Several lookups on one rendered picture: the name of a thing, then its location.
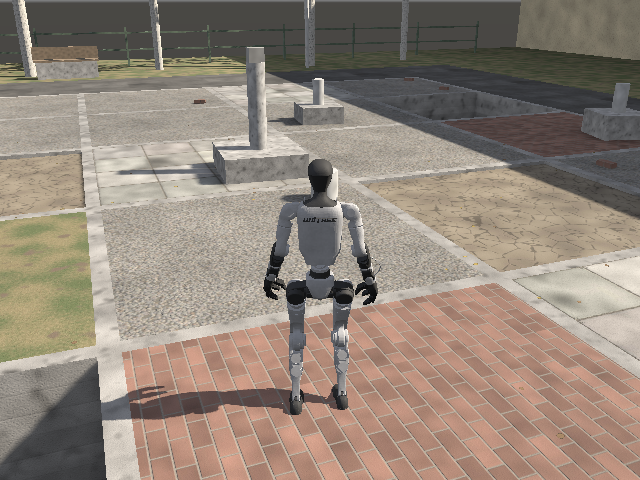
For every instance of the humanoid robot head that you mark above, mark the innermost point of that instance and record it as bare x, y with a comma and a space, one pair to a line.
320, 174

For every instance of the robot torso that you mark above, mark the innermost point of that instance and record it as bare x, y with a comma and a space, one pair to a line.
320, 235

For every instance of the robot left hand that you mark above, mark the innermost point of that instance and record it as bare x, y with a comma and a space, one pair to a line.
273, 284

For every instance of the left robot upper arm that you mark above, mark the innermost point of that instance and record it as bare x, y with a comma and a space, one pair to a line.
288, 212

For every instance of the left robot forearm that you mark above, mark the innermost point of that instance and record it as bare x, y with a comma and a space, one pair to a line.
274, 265

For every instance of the right robot forearm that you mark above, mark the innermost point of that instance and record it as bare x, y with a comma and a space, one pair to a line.
366, 268

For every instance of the robot right hand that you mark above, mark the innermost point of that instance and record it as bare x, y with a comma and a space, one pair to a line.
370, 289

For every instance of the right robot upper arm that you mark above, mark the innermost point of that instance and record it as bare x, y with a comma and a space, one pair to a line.
351, 212

